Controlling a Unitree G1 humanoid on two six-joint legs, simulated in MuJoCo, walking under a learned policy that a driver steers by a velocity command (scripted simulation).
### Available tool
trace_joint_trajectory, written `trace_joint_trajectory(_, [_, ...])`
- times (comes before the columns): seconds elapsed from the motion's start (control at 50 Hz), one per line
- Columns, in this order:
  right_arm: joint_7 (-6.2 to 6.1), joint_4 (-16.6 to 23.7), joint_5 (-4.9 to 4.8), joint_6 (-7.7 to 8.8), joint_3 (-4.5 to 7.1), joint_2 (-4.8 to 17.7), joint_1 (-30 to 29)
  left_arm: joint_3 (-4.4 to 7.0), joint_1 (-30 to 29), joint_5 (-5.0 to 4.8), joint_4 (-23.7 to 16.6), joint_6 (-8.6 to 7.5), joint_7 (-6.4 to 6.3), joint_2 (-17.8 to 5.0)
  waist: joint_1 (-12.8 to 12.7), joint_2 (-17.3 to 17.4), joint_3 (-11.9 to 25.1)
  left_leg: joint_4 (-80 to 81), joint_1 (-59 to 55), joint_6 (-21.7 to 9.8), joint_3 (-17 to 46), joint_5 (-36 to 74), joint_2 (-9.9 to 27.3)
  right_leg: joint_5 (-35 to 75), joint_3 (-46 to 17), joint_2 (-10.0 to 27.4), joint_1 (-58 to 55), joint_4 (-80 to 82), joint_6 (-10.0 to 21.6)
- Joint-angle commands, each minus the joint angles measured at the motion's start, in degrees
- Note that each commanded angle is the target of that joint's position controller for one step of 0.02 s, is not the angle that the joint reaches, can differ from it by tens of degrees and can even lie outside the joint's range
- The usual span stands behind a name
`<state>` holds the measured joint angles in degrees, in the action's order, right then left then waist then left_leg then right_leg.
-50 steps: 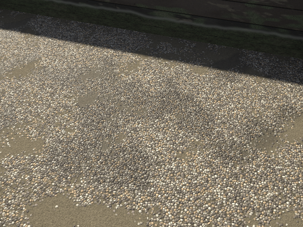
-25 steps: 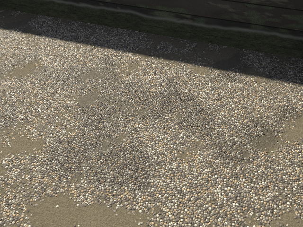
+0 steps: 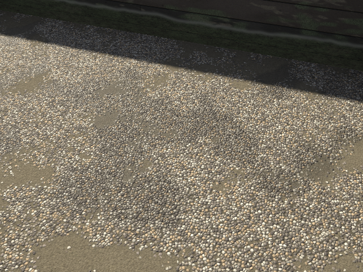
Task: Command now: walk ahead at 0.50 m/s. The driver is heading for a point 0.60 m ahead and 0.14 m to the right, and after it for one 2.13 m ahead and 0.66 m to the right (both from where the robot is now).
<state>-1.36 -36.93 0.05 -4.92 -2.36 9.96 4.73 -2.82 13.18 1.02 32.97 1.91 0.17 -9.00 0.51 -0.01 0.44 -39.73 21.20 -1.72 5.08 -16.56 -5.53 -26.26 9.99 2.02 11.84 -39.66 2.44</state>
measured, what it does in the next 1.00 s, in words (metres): stands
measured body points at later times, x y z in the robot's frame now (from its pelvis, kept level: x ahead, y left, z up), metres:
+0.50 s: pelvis +0.00 +0.00 +0.00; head -0.01 +0.00 +0.45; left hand +0.16 +0.20 -0.09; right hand +0.20 -0.21 -0.08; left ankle +0.05 +0.10 -0.72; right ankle -0.05 -0.08 -0.72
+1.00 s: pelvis +0.00 +0.00 +0.02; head +0.00 -0.01 +0.47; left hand +0.14 +0.19 -0.08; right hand +0.15 -0.20 -0.09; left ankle +0.05 +0.10 -0.72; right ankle -0.05 -0.08 -0.72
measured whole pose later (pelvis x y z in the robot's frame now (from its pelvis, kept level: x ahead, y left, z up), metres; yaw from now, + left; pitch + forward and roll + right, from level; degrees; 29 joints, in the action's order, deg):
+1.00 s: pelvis +0.00 +0.00 +0.02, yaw +0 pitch -1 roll +1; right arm 0.0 -42.2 0.3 -4.6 -2.6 8.1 7.5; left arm -3.5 14.4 1.2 36.0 2.5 0.4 -7.9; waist 1.4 0.4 0.4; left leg -24.0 14.5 -1.4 4.7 -8.4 -4.7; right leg -18.8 9.4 1.2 6.4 -25.9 2.4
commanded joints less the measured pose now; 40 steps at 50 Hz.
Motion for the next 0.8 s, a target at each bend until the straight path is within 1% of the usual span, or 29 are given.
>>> trace_joint_trajectory(0.02, [-0.21,4.6,0.36,1.17,1.12,4.2,-3.7,1.53,-1.6,0.19,-4.5,-0.98,-0.22,-4.8,0.0,-0.9,5.6,5.3,-1.5,-1.5,1.7,12.4,2.9,10.9,-5.1,4.2,-1.5,7.3,0.9])
trace_joint_trajectory(0.04, [-0.37,4.8,0.01,1.08,1.17,4.3,-4.8,1.08,-1.6,0.11,-4.6,-1.04,-0.07,-3.7,-0.3,0.2,4.0,5.6,-0.8,-1.6,2.5,10.5,2.9,8.6,-5.1,3.5,-0.7,7.6,0.8])
trace_joint_trajectory(0.1, [-0.39,5.3,-0.09,0.86,1.09,4.2,-5.6,0.97,-2.6,-0.01,-4.8,-1.17,0.02,-3.5,0.0,-0.2,2.3,6.0,0.3,-1.6,3.0,9.0,3.3,7.7,-5.2,3.3,-0.1,7.9,1.0])
trace_joint_trajectory(0.12, [0.63,6.4,0.17,1.10,1.05,3.9,-8.0,1.25,-5.1,-0.16,-6.0,-0.44,-0.22,-4.6,0.6,-1.2,-1.4,3.5,3.6,-1.5,0.7,20.1,3.4,18.7,-6.8,5.5,0.5,7.8,0.9])
trace_joint_trajectory(0.14, [-0.20,4.6,0.35,1.18,1.12,4.2,-3.7,1.53,-1.6,0.18,-4.5,-0.99,-0.22,-4.8,0.0,-0.9,5.6,5.4,-1.5,-1.5,1.7,12.2,2.9,10.7,-5.2,4.2,-1.5,7.4,0.9])
trace_joint_trajectory(0.16, [-0.37,4.8,0.01,1.09,1.17,4.4,-4.8,1.08,-1.6,0.10,-4.7,-1.04,-0.07,-3.7,-0.3,0.2,3.9,5.6,-0.7,-1.6,2.5,10.3,3.0,8.4,-5.1,3.5,-0.7,7.7,0.8])
trace_joint_trajectory(0.18, [-0.42,5.1,-0.09,1.00,1.12,4.2,-5.5,0.94,-2.2,0.10,-4.8,-1.09,-0.04,-3.4,-0.2,0.1,3.1,5.9,-0.2,-1.6,2.8,9.4,3.1,7.7,-5.2,3.5,-0.3,7.9,0.9])
trace_joint_trajectory(0.24, [-0.36,5.2,-0.15,0.84,1.10,4.3,-5.6,0.92,-2.6,0.03,-4.8,-1.15,0.04,-3.5,0.0,-0.2,2.0,6.1,0.8,-1.6,3.0,8.6,3.3,7.7,-5.3,3.4,-0.1,8.0,1.0])
trace_joint_trajectory(0.26, [0.65,6.4,0.21,1.14,1.07,4.0,-8.0,1.26,-5.0,-0.13,-5.9,-0.48,-0.22,-4.7,0.6,-1.1,-1.4,3.5,3.7,-1.5,0.7,19.8,3.4,18.9,-7.0,5.6,0.4,7.8,0.9])
trace_joint_trajectory(0.28, [-0.18,4.6,0.38,1.23,1.13,4.2,-3.6,1.54,-1.4,0.17,-4.5,-1.03,-0.23,-4.9,0.0,-0.8,5.5,5.4,-1.5,-1.4,1.6,12.1,2.9,10.8,-5.3,4.3,-1.5,7.4,1.0])
trace_joint_trajectory(0.3, [-0.35,4.8,0.03,1.14,1.17,4.3,-4.8,1.09,-1.5,0.08,-4.6,-1.08,-0.08,-3.8,-0.3,0.2,3.9,5.6,-0.8,-1.6,2.4,10.3,3.0,8.5,-5.2,3.6,-0.7,7.7,0.9])
trace_joint_trajectory(0.36, [-0.37,5.2,-0.09,0.88,1.09,4.2,-5.6,0.95,-2.6,-0.02,-4.8,-1.18,0.01,-3.5,0.0,-0.3,2.2,6.0,0.3,-1.6,2.9,8.9,3.3,7.7,-5.3,3.3,0.0,8.0,1.0])
trace_joint_trajectory(0.38, [0.65,6.4,0.18,1.12,1.05,3.9,-8.0,1.23,-5.1,-0.17,-5.9,-0.44,-0.22,-4.6,0.6,-1.2,-1.4,3.5,3.5,-1.5,0.6,20.0,3.4,18.7,-6.9,5.5,0.6,7.8,0.9])
trace_joint_trajectory(0.4, [-0.19,4.6,0.37,1.19,1.11,4.2,-3.7,1.51,-1.6,0.18,-4.5,-0.99,-0.22,-4.8,0.0,-0.9,5.5,5.4,-1.5,-1.5,1.6,12.1,3.0,10.7,-5.2,4.2,-1.4,7.4,0.9])
trace_joint_trajectory(0.42, [-0.35,4.8,0.02,1.11,1.16,4.3,-4.8,1.05,-1.5,0.09,-4.6,-1.04,-0.07,-3.7,-0.3,0.2,3.9,5.7,-0.8,-1.6,2.4,10.2,3.0,8.4,-5.2,3.5,-0.6,7.7,0.8])
trace_joint_trajectory(0.48, [-0.37,5.3,-0.09,0.88,1.08,4.2,-5.6,0.93,-2.6,-0.02,-4.8,-1.18,0.02,-3.4,0.0,-0.2,2.3,6.1,0.3,-1.6,2.9,8.8,3.3,7.6,-5.3,3.3,0.0,8.0,1.0])
trace_joint_trajectory(0.5, [0.64,6.4,0.16,1.12,1.04,3.8,-8.0,1.22,-5.1,-0.16,-5.9,-0.45,-0.22,-4.5,0.6,-1.2,-1.4,3.5,3.5,-1.5,0.6,19.9,3.5,18.6,-6.9,5.5,0.6,7.8,0.9])
trace_joint_trajectory(0.52, [-0.19,4.6,0.37,1.20,1.10,4.2,-3.7,1.50,-1.5,0.17,-4.5,-1.00,-0.21,-4.8,0.0,-0.8,5.5,5.5,-1.5,-1.5,1.6,12.1,3.0,10.6,-5.2,4.2,-1.4,7.4,0.9])
trace_joint_trajectory(0.54, [-0.35,4.8,0.02,1.12,1.15,4.3,-4.8,1.05,-1.5,0.09,-4.6,-1.05,-0.06,-3.7,-0.3,0.2,3.9,5.7,-0.8,-1.6,2.4,10.1,3.1,8.3,-5.2,3.5,-0.6,7.7,0.8])
trace_joint_trajectory(0.6, [-0.36,5.3,-0.09,0.89,1.08,4.2,-5.6,0.93,-2.6,-0.02,-4.8,-1.18,0.02,-3.4,0.0,-0.2,2.2,6.1,0.3,-1.6,2.9,8.7,3.4,7.5,-5.3,3.3,0.0,8.0,1.0])
trace_joint_trajectory(0.62, [0.65,6.4,0.16,1.13,1.04,3.8,-8.0,1.21,-5.1,-0.16,-5.9,-0.45,-0.21,-4.5,0.6,-1.2,-1.4,3.6,3.5,-1.5,0.6,19.9,3.5,18.6,-6.9,5.5,0.6,7.8,0.9])
trace_joint_trajectory(0.64, [-0.18,4.6,0.37,1.21,1.10,4.1,-3.7,1.49,-1.5,0.17,-4.5,-1.00,-0.21,-4.8,0.0,-0.9,5.5,5.5,-1.5,-1.5,1.6,12.0,3.0,10.5,-5.3,4.2,-1.4,7.4,0.9])
trace_joint_trajectory(0.66, [-0.34,4.8,0.02,1.12,1.15,4.3,-4.8,1.04,-1.5,0.08,-4.6,-1.05,-0.06,-3.7,-0.3,0.2,3.9,5.7,-0.8,-1.6,2.4,10.1,3.1,8.3,-5.2,3.5,-0.6,7.7,0.8])
trace_joint_trajectory(0.7, [-0.44,4.5,-0.17,0.93,1.06,3.9,-4.1,0.74,-1.2,0.11,-4.1,-1.07,0.01,-3.1,0.1,0.4,2.9,7.2,-0.2,-1.8,3.6,6.2,3.6,5.7,-5.4,3.3,-0.5,8.4,1.0])
trace_joint_trajectory(0.72, [0.58,5.3,0.19,1.20,0.99,3.4,-5.8,0.91,-4.1,0.01,-5.5,-0.39,-0.19,-3.9,0.9,-0.6,-1.3,5.1,2.1,-1.9,1.7,16.5,3.7,15.9,-6.9,5.1,0.9,8.3,0.8])
trace_joint_trajectory(0.74, [0.85,4.2,0.77,1.36,1.04,3.3,-3.6,1.08,-3.3,0.44,-5.0,-0.12,-0.33,-4.3,1.3,-0.5,1.1,6.3,-0.1,-1.9,1.6,17.8,3.8,18.2,-6.4,5.8,0.5,7.8,0.6])
trace_joint_trajectory(0.76, [-0.04,2.1,-0.11,1.18,0.95,3.4,0.1,0.80,1.9,0.41,-2.7,-0.60,-0.17,-3.3,0.1,1.0,6.5,10.4,-3.6,-2.1,5.1,6.1,4.5,5.2,-4.7,3.5,-2.0,8.9,0.3])
trace_joint_trajectory(0.78, [0.77,3.9,-0.18,1.35,0.91,3.1,-4.6,0.41,-2.7,0.38,-4.8,-0.08,-0.21,-2.6,0.5,0.9,-0.8,8.5,0.4,-2.3,4.0,15.1,4.5,12.5,-6.4,4.2,0.5,9.5,-0.1])
trace_joint_trajectory(0.8, [0.99,3.1,0.31,1.40,0.75,2.5,-3.4,0.36,-2.9,0.74,-4.3,-0.06,-0.29,-2.6,1.3,0.6,1.6,10.7,-2.2,-2.1,4.5,16.7,5.2,13.7,-6.0,5.1,0.1,10.1,-0.3])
